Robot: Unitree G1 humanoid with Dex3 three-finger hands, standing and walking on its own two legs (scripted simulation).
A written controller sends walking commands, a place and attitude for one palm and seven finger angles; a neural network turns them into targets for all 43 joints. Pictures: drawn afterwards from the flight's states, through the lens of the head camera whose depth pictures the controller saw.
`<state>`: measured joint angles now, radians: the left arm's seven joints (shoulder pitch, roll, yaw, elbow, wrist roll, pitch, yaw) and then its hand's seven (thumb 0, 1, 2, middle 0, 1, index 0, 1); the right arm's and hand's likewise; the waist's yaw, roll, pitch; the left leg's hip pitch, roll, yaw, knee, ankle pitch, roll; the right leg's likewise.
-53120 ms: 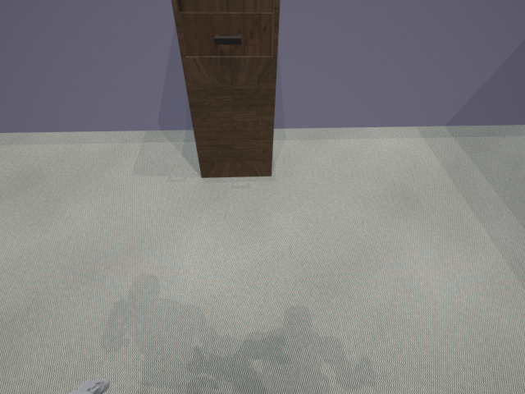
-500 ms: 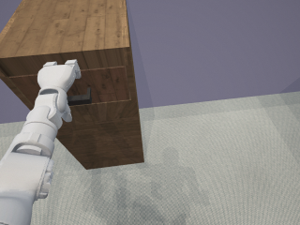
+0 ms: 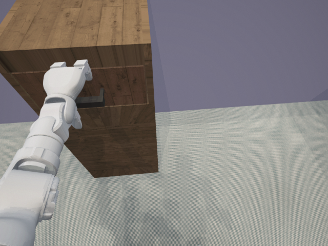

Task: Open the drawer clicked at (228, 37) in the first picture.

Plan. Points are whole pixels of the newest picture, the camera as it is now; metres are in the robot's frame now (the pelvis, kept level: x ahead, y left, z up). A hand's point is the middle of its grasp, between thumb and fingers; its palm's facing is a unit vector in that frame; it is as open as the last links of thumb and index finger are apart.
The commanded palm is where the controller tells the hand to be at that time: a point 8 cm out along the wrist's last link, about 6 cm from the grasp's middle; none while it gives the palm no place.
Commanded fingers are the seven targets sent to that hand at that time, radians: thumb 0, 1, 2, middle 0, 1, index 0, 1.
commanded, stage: move the hooked fingers above the handle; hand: left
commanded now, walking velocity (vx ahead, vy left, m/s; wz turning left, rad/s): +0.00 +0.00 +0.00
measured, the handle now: (86, 97) +0.52 +0.22 +0.02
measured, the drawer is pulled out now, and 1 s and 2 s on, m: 0.00 0.00 0.00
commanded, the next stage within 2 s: lower the fingers behind the handle in 0.44 s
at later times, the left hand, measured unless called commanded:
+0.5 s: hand (74, 100) +0.48 +0.23 +0.06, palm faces +0.00 -0.01 -1.00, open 13.7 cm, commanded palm +0.46 +0.24 +0.13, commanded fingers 0.00 -0.50 0.30 -0.30 -1.20 -0.30 -1.20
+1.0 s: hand (78, 109) +0.47 +0.23 +0.03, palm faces -0.10 +0.00 -0.99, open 13.8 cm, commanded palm +0.46 +0.23 +0.10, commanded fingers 0.00 -0.50 0.30 -0.30 -1.20 -0.30 -1.20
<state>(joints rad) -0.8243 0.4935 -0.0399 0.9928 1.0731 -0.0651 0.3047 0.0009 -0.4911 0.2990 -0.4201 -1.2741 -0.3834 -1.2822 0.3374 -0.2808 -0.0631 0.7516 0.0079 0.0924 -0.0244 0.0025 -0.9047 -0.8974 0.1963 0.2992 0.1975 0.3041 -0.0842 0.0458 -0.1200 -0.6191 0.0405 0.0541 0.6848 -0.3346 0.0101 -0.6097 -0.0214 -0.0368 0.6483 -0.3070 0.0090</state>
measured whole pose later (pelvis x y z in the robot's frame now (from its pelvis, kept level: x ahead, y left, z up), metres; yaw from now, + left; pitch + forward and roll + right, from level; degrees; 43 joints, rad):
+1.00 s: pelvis +0.00 -0.01 +0.00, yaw +0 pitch +16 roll -1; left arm -0.79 0.52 -0.03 1.03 1.09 -0.12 0.24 0.00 -0.49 0.30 -0.32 -1.20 -0.32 -1.21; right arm 0.33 -0.26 -0.05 0.70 0.00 0.08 -0.04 0.00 -0.90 -0.90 0.20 0.30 0.20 0.30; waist -0.09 0.04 -0.10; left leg -0.64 0.05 0.06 0.69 -0.34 0.00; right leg -0.64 -0.01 -0.03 0.67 -0.32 0.00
